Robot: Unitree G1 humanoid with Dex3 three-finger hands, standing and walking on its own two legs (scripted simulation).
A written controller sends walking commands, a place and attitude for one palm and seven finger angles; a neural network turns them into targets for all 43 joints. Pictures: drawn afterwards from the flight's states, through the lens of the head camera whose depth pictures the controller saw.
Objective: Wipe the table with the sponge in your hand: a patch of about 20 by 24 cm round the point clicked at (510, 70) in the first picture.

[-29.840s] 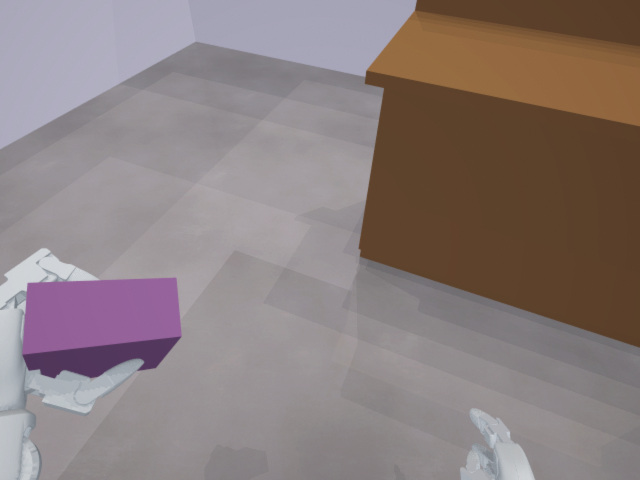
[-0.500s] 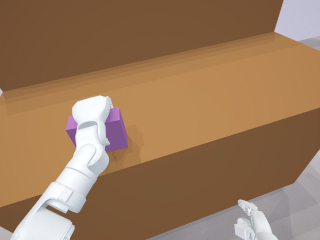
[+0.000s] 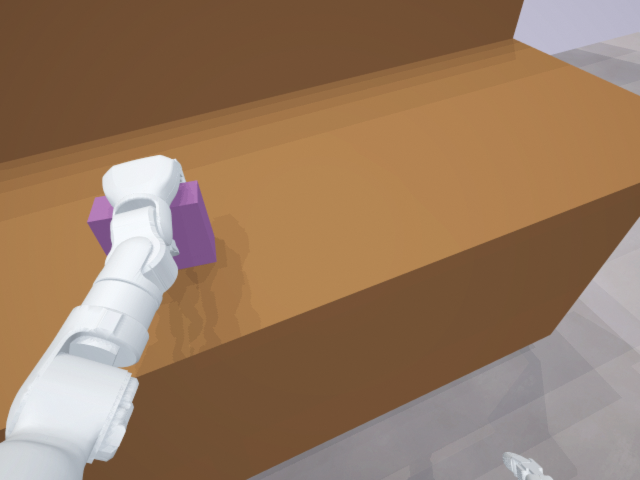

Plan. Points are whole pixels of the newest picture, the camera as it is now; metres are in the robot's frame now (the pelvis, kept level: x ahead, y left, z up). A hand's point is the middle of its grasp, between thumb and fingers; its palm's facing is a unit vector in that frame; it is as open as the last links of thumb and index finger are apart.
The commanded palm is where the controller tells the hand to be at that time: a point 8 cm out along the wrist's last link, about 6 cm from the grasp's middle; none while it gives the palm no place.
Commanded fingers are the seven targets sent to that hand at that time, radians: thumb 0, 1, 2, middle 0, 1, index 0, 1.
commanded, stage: wipe forward along the third lane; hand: left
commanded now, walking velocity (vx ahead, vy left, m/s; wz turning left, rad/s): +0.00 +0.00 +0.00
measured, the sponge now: (162, 240) +0.41 +0.25 +0.09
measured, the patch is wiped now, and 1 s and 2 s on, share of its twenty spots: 0.80 0.95 0.95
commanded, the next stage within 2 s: wipe back along the third lane in 0.74 s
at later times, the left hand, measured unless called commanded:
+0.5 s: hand (151, 187) +0.48 +0.28 +0.13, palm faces -0.07 -0.02 -1.00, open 9.8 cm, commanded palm +0.47 +0.28 +0.17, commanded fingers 0.00 0.10 1.30 -1.20 -1.60 -1.20 -1.60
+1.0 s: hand (149, 171) +0.52 +0.30 +0.13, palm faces -0.09 +0.00 -1.00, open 9.8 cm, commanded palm +0.48 +0.28 +0.17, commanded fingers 0.00 0.10 1.30 -1.20 -1.60 -1.20 -1.60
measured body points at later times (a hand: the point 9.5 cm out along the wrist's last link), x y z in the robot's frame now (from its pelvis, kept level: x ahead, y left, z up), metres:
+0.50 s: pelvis +0.02 +0.03 +0.00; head +0.05 +0.01 +0.45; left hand +0.48 +0.27 +0.18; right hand +0.11 -0.24 -0.13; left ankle -0.02 +0.17 -0.74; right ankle +0.01 -0.11 -0.74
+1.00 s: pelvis +0.04 +0.04 +0.00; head +0.09 +0.02 +0.45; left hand +0.52 +0.29 +0.18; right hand +0.06 -0.24 -0.14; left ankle -0.02 +0.17 -0.74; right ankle +0.01 -0.11 -0.74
